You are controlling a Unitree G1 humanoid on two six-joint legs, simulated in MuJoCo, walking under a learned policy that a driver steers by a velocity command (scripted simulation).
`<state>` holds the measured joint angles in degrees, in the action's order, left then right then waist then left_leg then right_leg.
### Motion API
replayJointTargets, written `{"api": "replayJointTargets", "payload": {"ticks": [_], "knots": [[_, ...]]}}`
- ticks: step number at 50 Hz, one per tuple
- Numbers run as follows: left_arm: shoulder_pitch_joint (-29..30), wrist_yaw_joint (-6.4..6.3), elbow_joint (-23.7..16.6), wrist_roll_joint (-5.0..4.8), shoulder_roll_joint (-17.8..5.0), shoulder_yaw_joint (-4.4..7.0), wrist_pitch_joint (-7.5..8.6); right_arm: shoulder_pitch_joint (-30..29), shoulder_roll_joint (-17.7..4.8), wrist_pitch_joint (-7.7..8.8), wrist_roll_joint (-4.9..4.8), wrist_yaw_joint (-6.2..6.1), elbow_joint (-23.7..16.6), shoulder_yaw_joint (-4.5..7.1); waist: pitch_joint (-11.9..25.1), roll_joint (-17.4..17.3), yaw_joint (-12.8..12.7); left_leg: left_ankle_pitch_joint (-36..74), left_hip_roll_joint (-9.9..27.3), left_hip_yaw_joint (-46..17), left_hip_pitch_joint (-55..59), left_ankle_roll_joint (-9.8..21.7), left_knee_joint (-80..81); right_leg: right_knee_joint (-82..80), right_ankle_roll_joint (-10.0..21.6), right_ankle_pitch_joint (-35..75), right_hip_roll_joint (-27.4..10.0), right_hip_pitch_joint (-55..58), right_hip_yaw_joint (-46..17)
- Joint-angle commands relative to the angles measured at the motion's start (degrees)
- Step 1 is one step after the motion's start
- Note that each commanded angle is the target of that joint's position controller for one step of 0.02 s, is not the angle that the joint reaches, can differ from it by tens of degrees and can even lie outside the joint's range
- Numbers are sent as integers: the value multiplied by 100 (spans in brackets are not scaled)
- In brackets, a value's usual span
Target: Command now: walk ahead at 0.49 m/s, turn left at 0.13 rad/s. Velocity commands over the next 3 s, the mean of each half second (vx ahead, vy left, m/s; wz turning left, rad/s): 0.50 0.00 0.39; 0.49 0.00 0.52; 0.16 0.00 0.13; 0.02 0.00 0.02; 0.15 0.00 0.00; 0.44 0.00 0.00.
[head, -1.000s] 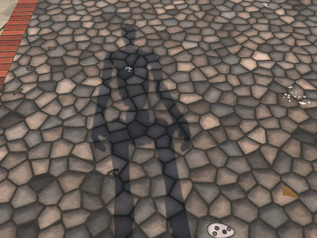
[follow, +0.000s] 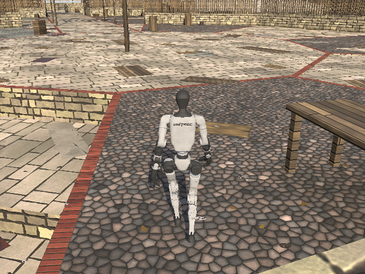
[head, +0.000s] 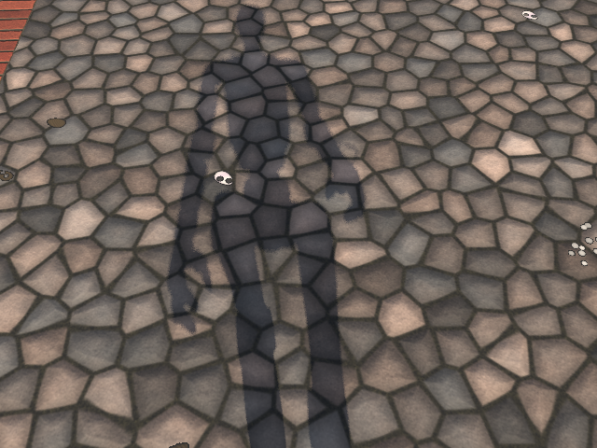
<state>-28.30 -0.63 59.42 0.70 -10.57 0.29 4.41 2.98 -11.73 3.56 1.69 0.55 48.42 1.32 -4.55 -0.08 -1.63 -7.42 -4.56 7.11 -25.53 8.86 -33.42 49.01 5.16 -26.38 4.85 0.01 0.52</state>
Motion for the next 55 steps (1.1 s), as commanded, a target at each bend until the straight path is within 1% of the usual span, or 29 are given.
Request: {"api": "replayJointTargets", "payload": {"ticks": [1,2,3,5,7,9,11,14,19,22,24,25,26,27,28,29,30,31,33,36,43,47,48,50,51,52,53,54,55], "knots": [[109,41,-612,70,-856,195,95,1570,-1020,-60,-177,20,367,348,835,-429,479,-1922,2367,-4358,3330,1319,2024,3125,104,533,-403,-3752,-440],[569,69,-717,98,-883,214,128,1263,-697,-26,-184,55,330,278,302,-95,418,-1565,2134,-3802,2533,1167,2246,2809,85,863,-559,-3634,-359],[702,81,-749,115,-779,213,119,1196,-522,22,-126,57,395,227,75,183,193,-901,1879,-3371,1997,977,2345,2455,25,995,-723,-3375,-383],[670,125,-802,181,-537,172,-8,1350,-473,121,-122,1,554,181,102,133,-71,77,1536,-2738,1419,797,2408,1869,-176,1007,-890,-2868,-376],[830,143,-909,184,-469,160,-90,1576,-656,186,-139,-17,633,219,129,10,-109,557,1379,-2408,1219,792,2444,1414,-340,1047,-933,-2846,-241],[1370,148,-1130,173,-514,159,-146,1745,-793,176,-153,-28,651,246,0,-100,-20,387,1253,-2249,1058,745,2597,862,-495,1447,-996,-3085,-119],[2036,147,-1372,150,-578,166,-173,2005,-786,149,-159,-22,674,244,-127,-159,183,406,1178,-2259,1167,626,2660,226,-626,1995,-1012,-3404,-59],[2680,166,-1601,121,-599,157,-186,2396,-801,119,-149,-21,695,256,-21,-266,458,768,1109,-2279,1649,419,2463,-440,-713,2591,-919,-3607,-63],[3528,182,-1990,79,-635,121,-150,2815,-876,69,-67,-71,665,285,44,-421,766,1552,1166,-2503,2460,429,1884,-1114,-733,2378,-665,-3775,-69],[3402,181,-2094,29,-740,132,-53,2619,-1018,47,-36,-139,544,345,112,-554,581,2005,1244,-2695,2485,282,1465,-1727,-610,2025,-526,-3069,-157],[2393,110,-1826,8,-949,229,34,2249,-1163,70,-63,-120,418,396,499,-503,89,2578,1047,-2651,2064,48,661,-2290,-422,1799,-287,-1480,-75],[1579,32,-1626,86,-1223,332,119,2158,-1086,116,-120,-67,366,385,997,-153,-277,2285,677,-2370,1599,-90,-438,-2486,-226,1832,-629,-262,-352],[530,-75,-1583,244,-1708,442,146,2142,-700,165,-202,-52,107,292,1992,553,-602,482,347,-1881,801,-191,-2034,-2567,48,706,-2151,1110,-1771],[734,-65,-1605,291,-2045,529,50,2758,-403,124,-362,-69,-36,251,2246,1820,-152,-2562,-345,-1289,-856,-317,-3202,-3290,637,279,-3178,1813,-4139],[1086,-32,-1658,208,-1491,472,-13,2679,-878,14,-167,-121,136,319,1562,988,11,-2109,221,-1313,-1286,-275,-3778,-3348,675,-278,-3003,1112,-4082],[1454,-1,-1737,149,-976,354,-6,2264,-876,-19,-92,-59,124,338,898,345,49,-1517,419,-1301,-1235,-302,-3724,-3435,533,42,-2659,377,-3114],[1595,27,-1703,148,-804,306,18,2023,-738,-37,-78,-4,69,325,575,194,112,-1199,574,-1255,-1086,-370,-3546,-3580,416,894,-2378,-145,-2310],[1547,17,-1644,138,-751,285,50,1893,-704,-92,-12,47,29,336,471,371,161,-1084,695,-1200,-967,-426,-3403,-3675,312,1443,-2171,-408,-1765],[1345,27,-1478,77,-727,280,151,1834,-608,-223,35,143,-44,323,457,611,254,-924,730,-1086,-871,-500,-3391,-3753,234,2449,-1965,-595,-1090],[1063,58,-1325,8,-763,308,249,1351,-530,-311,39,231,-285,293,428,543,272,-505,805,-1015,-1327,-547,-3366,-3861,290,3264,-1972,-465,-491],[585,45,-1061,48,-885,323,212,-120,-372,-263,25,389,-854,119,33,464,15,748,801,-549,-1276,-548,-1355,-4022,224,3619,-1813,-438,573],[133,10,-783,60,-1034,337,128,-582,-400,-235,71,367,-1017,66,-125,458,-103,174,620,-241,-892,-309,-399,-3887,261,4077,-2030,113,721],[97,-3,-711,58,-1054,329,82,-557,-399,-213,97,337,-1000,63,-146,455,-59,-48,500,-150,-705,-228,-197,-3610,247,4877,-2032,256,807],[51,-33,-591,29,-1185,334,2,90,-459,-115,153,258,-758,95,276,573,215,-237,84,-13,222,-39,192,-2466,150,6764,-1954,451,935],[103,-48,-573,-32,-1204,324,-39,912,-558,-22,212,211,-450,148,728,464,571,384,-51,-55,1293,78,781,-1445,8,6579,-1789,184,1107],[119,-49,-691,-87,-1073,267,-19,1651,-880,42,316,137,-210,243,1335,249,840,1491,601,-676,2813,242,685,-235,-138,4930,-1588,-864,1141],[-374,27,-974,-213,-284,63,-8,1941,-1438,45,326,64,-183,354,2431,-1178,609,4748,2825,-2998,5129,1175,96,1993,-412,-587,-760,-3019,1170],[-230,-37,-864,-215,-920,244,-97,2435,-1476,-42,-70,-43,-149,427,3095,-562,855,5982,3062,-3507,5041,1523,289,2890,-460,-1056,-483,-3203,189],[317,-31,-985,-217,-888,256,-110,1895,-1308,-54,-160,-95,-144,369,2308,-399,667,5902,2715,-2637,4272,1310,621,2754,-436,-495,-721,-3380,-158]]}}
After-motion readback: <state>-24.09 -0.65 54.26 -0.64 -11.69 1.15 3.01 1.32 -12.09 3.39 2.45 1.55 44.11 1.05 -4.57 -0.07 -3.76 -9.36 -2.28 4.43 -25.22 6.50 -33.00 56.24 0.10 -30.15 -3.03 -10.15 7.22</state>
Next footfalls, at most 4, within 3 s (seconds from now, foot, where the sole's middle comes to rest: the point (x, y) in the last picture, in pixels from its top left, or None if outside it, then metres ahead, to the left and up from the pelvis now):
0.50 right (370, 446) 0.45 -0.10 -0.75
1.04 left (234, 374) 0.60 0.20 -0.75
1.48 right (303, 334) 0.71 0.05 -0.75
2.54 right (297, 308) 0.78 0.06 -0.75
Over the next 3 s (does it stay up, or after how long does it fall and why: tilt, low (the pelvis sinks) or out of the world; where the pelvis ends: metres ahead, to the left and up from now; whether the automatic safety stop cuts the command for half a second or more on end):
stays up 0.88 0.23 0.00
